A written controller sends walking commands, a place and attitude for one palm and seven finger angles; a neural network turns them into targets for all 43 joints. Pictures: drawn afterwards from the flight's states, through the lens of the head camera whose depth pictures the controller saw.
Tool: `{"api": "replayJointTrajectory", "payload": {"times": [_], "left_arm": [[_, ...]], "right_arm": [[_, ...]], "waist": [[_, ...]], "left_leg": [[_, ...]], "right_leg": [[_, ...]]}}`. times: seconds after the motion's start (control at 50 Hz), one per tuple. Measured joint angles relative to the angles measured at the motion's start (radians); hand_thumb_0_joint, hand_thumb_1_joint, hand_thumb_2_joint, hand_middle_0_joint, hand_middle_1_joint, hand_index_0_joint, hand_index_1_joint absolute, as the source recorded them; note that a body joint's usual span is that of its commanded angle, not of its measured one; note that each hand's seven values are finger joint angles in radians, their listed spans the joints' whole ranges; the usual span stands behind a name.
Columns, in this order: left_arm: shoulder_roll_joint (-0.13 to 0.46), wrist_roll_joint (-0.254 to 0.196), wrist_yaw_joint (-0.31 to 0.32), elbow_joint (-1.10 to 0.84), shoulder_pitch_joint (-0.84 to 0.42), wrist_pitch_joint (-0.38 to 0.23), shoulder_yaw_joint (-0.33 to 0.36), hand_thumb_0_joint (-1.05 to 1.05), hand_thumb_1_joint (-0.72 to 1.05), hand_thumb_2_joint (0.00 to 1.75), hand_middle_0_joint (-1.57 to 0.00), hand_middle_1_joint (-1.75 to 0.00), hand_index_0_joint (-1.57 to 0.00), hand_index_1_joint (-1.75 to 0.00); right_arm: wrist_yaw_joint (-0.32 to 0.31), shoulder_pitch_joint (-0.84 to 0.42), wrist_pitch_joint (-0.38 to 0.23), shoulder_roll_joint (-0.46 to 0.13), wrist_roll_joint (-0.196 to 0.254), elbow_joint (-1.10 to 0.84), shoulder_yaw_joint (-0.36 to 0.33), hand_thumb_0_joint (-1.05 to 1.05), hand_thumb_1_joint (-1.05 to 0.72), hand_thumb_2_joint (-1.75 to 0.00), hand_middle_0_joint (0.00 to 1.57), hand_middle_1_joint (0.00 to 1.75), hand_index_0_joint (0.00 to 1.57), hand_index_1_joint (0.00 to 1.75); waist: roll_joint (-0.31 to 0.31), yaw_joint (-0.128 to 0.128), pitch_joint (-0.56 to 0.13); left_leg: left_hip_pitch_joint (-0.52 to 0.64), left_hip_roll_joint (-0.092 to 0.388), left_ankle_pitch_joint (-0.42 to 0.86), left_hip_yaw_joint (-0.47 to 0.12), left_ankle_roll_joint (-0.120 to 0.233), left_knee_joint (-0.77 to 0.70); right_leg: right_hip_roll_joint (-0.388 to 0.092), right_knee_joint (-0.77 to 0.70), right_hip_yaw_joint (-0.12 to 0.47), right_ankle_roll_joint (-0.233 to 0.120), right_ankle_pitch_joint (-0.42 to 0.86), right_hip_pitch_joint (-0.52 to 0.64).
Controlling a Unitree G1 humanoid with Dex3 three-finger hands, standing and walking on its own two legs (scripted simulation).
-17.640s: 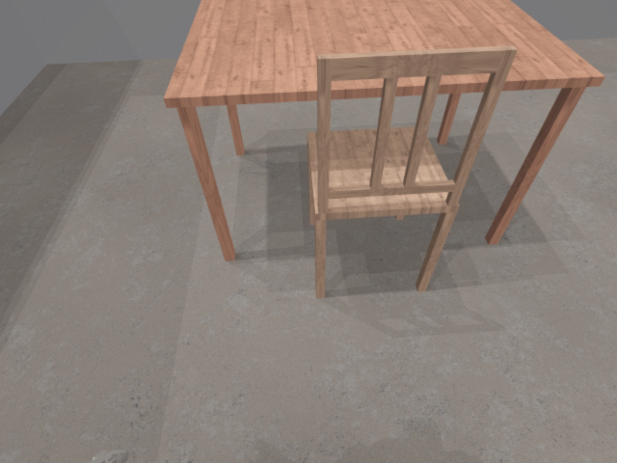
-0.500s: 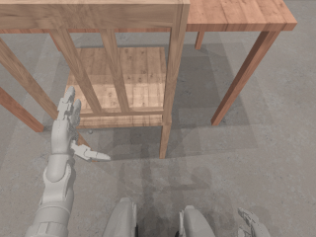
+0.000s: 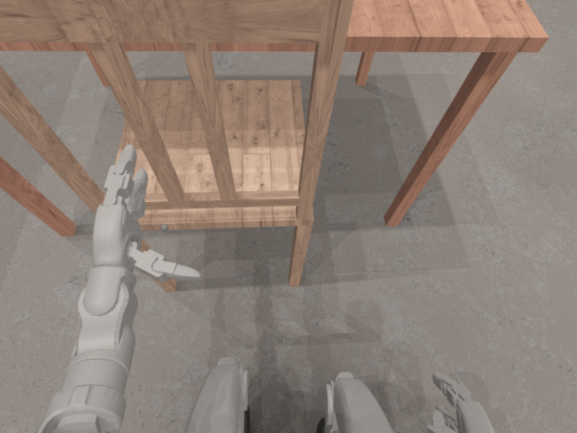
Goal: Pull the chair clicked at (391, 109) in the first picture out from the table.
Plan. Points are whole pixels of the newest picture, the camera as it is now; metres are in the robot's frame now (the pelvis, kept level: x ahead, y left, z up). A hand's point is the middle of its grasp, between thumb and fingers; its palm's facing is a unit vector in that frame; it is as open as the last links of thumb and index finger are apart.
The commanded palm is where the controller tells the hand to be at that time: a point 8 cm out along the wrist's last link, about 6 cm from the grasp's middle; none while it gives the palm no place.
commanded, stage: push the fingers through the gap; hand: left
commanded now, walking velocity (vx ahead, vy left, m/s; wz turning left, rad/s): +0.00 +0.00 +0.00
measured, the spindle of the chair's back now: (149, 139) +0.50 +0.21 +0.06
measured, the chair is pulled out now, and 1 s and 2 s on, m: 0.00 0.00 0.00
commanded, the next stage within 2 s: hook a spindle and tug to test in 1.42 s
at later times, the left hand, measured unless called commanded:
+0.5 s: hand (170, 193) +0.43 +0.18 +0.02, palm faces +0.07 -1.00 -0.03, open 16.9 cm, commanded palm +0.41 +0.23 +0.03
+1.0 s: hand (172, 166) +0.48 +0.18 +0.02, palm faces +0.08 -1.00 -0.02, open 16.9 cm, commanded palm +0.46 +0.23 +0.03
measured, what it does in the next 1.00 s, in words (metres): stands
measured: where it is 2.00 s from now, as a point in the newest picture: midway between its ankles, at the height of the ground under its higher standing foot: outside the picture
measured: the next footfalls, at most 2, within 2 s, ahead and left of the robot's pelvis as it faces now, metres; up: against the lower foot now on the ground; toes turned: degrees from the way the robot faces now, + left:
none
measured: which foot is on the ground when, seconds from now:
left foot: down 0.00-1.00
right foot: down 0.00-1.00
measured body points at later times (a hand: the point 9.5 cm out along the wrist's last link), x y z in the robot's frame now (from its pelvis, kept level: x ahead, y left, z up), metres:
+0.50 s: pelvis +0.00 +0.00 +0.00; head +0.13 +0.01 +0.43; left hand +0.42 +0.23 +0.03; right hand +0.08 -0.26 -0.12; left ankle +0.05 +0.12 -0.62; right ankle +0.00 -0.13 -0.62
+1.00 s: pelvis +0.00 +0.01 -0.01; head +0.15 +0.02 +0.41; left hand +0.47 +0.24 +0.02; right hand +0.05 -0.26 -0.13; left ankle +0.05 +0.12 -0.62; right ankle +0.00 -0.13 -0.62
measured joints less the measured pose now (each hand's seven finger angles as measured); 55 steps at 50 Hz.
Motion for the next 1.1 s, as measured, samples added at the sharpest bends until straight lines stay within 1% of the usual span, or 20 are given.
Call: {"api": "replayJointTrajectory", "payload": {"times": [0.22, 0.32, 0.38, 0.5, 0.66, 0.78, 0.96, 1.04, 1.1], "left_arm": [[0.028, 0.008, -0.003, 0.095, -0.097, 0.014, 0.031, -0.02, -0.50, 0.30, -0.06, -0.08, -0.06, -0.08], [0.029, 0.011, 0.003, 0.126, -0.138, 0.001, 0.034, -0.02, -0.50, 0.30, -0.06, -0.08, -0.06, -0.08], [0.032, 0.018, 0.004, 0.152, -0.163, -0.003, 0.047, -0.02, -0.50, 0.30, -0.06, -0.08, -0.06, -0.08], [0.056, 0.028, -0.001, 0.212, -0.213, -0.005, 0.071, -0.02, -0.50, 0.30, -0.06, -0.08, -0.06, -0.08], [0.086, 0.035, -0.015, 0.284, -0.279, -0.015, 0.108, -0.02, -0.50, 0.30, -0.06, -0.08, -0.06, -0.08], [0.102, 0.038, -0.025, 0.337, -0.332, -0.018, 0.117, -0.02, -0.50, 0.30, -0.06, -0.08, -0.06, -0.08], [0.122, 0.062, -0.011, 0.412, -0.418, -0.028, 0.143, -0.02, -0.50, 0.30, -0.06, -0.08, -0.06, -0.08], [0.140, 0.078, -0.003, 0.442, -0.445, -0.021, 0.157, -0.02, -0.50, 0.30, -0.06, -0.08, -0.06, -0.08], [0.146, 0.075, 0.000, 0.436, -0.451, -0.022, 0.157, -0.02, -0.50, 0.30, -0.06, -0.08, -0.06, -0.08]], "right_arm": [[0.008, 0.028, 0.021, 0.000, 0.000, 0.011, 0.002, 0.01, -0.90, -0.90, 0.21, 0.30, 0.20, 0.30], [0.009, 0.042, 0.023, -0.004, -0.005, 0.023, -0.004, 0.01, -0.90, -0.90, 0.21, 0.30, 0.20, 0.30], [0.011, 0.047, 0.030, -0.006, -0.008, 0.029, -0.005, 0.01, -0.90, -0.90, 0.21, 0.30, 0.20, 0.30], [0.013, 0.054, 0.044, -0.007, -0.010, 0.027, -0.004, 0.01, -0.90, -0.90, 0.20, 0.30, 0.20, 0.30], [0.017, 0.058, 0.057, -0.007, -0.015, 0.032, 0.000, 0.01, -0.90, -0.90, 0.20, 0.30, 0.20, 0.30], [0.018, 0.061, 0.067, -0.009, -0.017, 0.038, 0.001, 0.01, -0.90, -0.90, 0.20, 0.30, 0.20, 0.30], [0.024, 0.067, 0.088, -0.009, -0.028, 0.041, 0.002, 0.00, -0.90, -0.90, 0.20, 0.30, 0.20, 0.30], [0.027, 0.072, 0.100, -0.008, -0.031, 0.040, 0.007, 0.00, -0.90, -0.90, 0.21, 0.30, 0.20, 0.30], [0.030, 0.079, 0.108, -0.007, -0.033, 0.039, 0.005, 0.00, -0.90, -0.90, 0.20, 0.30, 0.20, 0.30]], "waist": [[0.004, -0.015, 0.000], [0.007, -0.019, 0.001], [0.006, -0.024, -0.001], [0.006, -0.037, 0.000], [0.005, -0.047, 0.001], [0.006, -0.053, 0.002], [0.011, -0.068, 0.005], [0.011, -0.075, 0.006], [0.014, -0.077, 0.009]], "left_leg": [[-0.008, 0.004, 0.002, 0.006, 0.003, -0.005], [-0.016, 0.003, 0.002, 0.006, 0.004, -0.004], [-0.021, 0.004, 0.002, 0.008, 0.004, -0.003], [-0.031, 0.007, 0.000, 0.009, 0.004, 0.002], [-0.048, 0.009, -0.001, 0.006, 0.005, 0.009], [-0.063, 0.009, -0.002, 0.004, 0.006, 0.016], [-0.093, 0.009, -0.003, 0.002, 0.008, 0.031], [-0.103, 0.010, -0.002, 0.001, 0.009, 0.035], [-0.106, 0.011, -0.001, 0.000, 0.008, 0.035]], "right_leg": [[0.003, -0.006, 0.007, 0.003, 0.006, -0.011], [0.003, -0.007, 0.007, 0.004, 0.007, -0.018], [0.004, -0.005, 0.009, 0.004, 0.007, -0.025], [0.007, -0.001, 0.010, 0.004, 0.007, -0.035], [0.010, 0.003, 0.009, 0.005, 0.008, -0.051], [0.010, 0.007, 0.008, 0.006, 0.008, -0.064], [0.010, 0.019, 0.006, 0.008, 0.008, -0.091], [0.011, 0.022, 0.006, 0.008, 0.009, -0.101], [0.013, 0.020, 0.005, 0.008, 0.011, -0.103]]}}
